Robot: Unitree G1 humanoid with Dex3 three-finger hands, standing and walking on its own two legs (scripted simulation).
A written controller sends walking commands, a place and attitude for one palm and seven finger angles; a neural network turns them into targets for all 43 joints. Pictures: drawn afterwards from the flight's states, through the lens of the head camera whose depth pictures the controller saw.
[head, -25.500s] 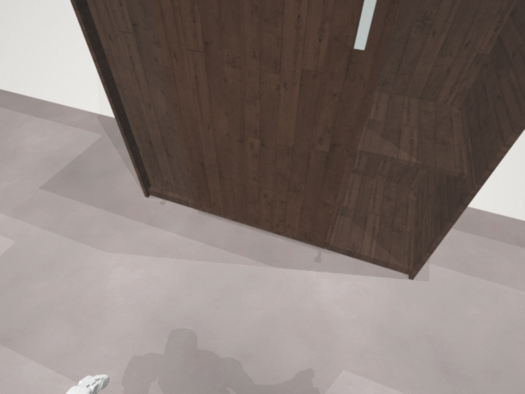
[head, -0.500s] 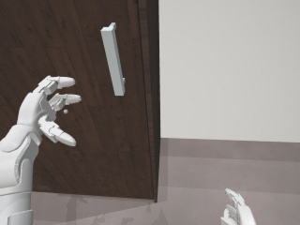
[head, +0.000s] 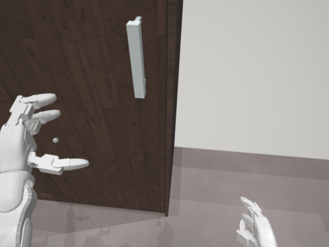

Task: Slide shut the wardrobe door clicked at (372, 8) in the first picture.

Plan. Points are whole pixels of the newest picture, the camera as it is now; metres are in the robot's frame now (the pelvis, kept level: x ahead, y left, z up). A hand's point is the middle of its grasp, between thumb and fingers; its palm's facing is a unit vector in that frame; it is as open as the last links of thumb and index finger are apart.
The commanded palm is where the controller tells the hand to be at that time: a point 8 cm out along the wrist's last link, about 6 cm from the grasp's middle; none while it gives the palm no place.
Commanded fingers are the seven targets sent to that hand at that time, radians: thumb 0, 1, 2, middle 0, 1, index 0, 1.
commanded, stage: draw the hand back to the body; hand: left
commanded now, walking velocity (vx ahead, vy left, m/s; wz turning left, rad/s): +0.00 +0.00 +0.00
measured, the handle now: (139, 59) +0.46 +0.14 +0.26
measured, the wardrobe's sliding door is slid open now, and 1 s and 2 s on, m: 0.00 0.00 0.00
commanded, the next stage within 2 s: step back with the hand held close in 0.88 s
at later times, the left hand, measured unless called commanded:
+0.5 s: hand (46, 159) +0.21 +0.27 +0.16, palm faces +0.44 -0.83 -0.35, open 8.8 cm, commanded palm +0.16 +0.31 +0.17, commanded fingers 0.00 0.90 0.90 -0.20 -0.30 -0.20 -0.30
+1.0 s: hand (47, 162) +0.20 +0.27 +0.16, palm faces +0.46 -0.82 -0.35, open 7.4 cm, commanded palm +0.16 +0.30 +0.18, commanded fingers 0.00 0.90 0.90 -0.20 -0.30 -0.20 -0.30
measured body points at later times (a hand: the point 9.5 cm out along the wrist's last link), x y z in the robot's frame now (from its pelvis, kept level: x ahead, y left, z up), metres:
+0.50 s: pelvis +0.01 +0.01 +0.00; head -0.01 +0.00 +0.45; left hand +0.18 +0.31 +0.18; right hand +0.20 -0.22 -0.07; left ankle +0.00 +0.14 -0.74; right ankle +0.02 -0.14 -0.74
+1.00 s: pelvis +0.01 +0.00 +0.00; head -0.02 -0.01 +0.45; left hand +0.17 +0.31 +0.18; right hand +0.20 -0.22 -0.08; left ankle +0.00 +0.14 -0.74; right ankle +0.02 -0.15 -0.74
